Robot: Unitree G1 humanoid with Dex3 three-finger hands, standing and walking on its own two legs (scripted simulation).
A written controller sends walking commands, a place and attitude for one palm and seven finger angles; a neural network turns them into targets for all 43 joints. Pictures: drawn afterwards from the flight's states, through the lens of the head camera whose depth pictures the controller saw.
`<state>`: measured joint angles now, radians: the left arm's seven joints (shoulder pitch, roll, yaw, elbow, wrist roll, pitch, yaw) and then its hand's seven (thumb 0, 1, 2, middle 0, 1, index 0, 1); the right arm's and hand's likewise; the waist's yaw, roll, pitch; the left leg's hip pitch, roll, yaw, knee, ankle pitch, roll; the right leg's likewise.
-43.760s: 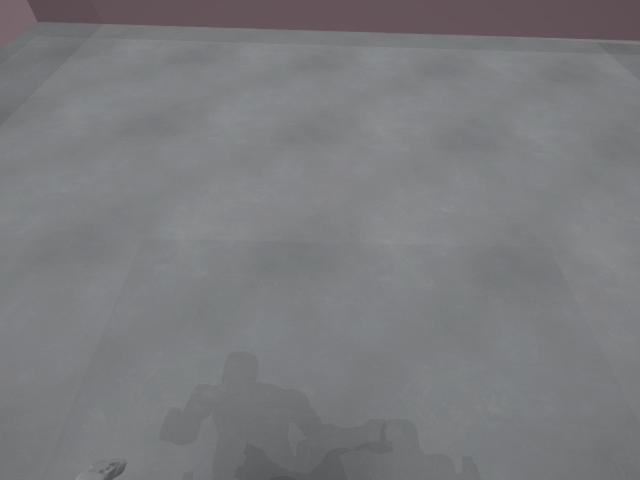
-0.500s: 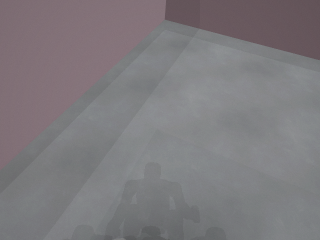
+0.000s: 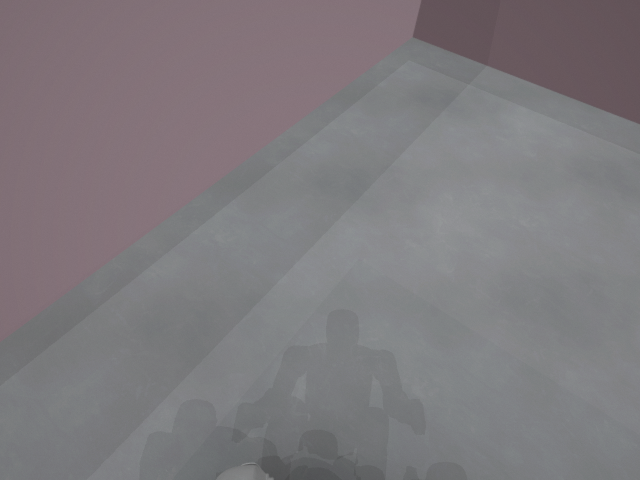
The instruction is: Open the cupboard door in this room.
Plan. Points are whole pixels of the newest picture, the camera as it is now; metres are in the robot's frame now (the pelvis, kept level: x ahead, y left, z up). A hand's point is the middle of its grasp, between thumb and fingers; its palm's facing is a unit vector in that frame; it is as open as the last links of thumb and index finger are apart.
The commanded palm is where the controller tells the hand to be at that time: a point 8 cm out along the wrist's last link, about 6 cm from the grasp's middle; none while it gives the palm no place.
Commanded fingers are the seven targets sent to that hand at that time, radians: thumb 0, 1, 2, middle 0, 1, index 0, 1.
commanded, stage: turn to face it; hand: left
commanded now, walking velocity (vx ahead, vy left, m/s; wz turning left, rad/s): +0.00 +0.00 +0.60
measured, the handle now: out of the picture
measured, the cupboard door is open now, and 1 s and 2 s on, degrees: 52 52 52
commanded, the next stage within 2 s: none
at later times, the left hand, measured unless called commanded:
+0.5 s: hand out of the picture +0.06 +0.16 -0.15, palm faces +0.32 -0.92 -0.23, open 7.4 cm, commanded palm none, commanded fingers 0.00 0.90 0.90 -0.20 -0.30 -0.20 -0.30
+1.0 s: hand out of the picture +0.04 +0.13 -0.14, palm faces +0.58 -0.77 -0.26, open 7.4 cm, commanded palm none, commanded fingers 0.00 0.90 0.90 -0.20 -0.30 -0.20 -0.30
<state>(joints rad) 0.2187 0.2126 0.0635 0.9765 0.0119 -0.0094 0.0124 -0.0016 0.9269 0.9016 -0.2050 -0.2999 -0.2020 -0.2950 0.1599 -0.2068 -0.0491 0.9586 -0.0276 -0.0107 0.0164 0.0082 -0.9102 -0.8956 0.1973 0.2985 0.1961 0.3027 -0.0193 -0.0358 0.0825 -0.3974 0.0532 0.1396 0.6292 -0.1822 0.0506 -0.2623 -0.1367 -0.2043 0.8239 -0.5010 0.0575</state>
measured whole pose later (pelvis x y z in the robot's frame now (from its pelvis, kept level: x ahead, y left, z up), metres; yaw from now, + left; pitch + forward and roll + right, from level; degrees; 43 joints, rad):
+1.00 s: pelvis +0.08 -0.09 +0.02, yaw +37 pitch +0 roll +2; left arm 0.19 0.22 0.04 0.86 0.03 0.01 0.02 0.01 0.91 0.90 -0.20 -0.30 -0.20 -0.29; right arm 0.12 -0.24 -0.07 0.91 -0.01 0.08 0.03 0.01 -0.91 -0.90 0.20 0.30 0.20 0.30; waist -0.01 -0.03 0.11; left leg -0.43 0.01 0.06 0.94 -0.49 -0.05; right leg -0.23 -0.13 -0.14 0.55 -0.31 0.01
